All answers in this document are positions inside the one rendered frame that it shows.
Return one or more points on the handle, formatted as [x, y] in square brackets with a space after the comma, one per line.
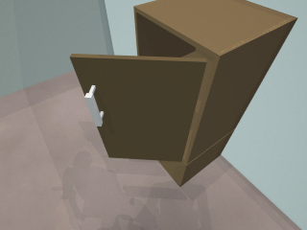
[93, 108]

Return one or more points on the cupboard door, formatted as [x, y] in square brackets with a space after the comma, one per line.
[148, 102]

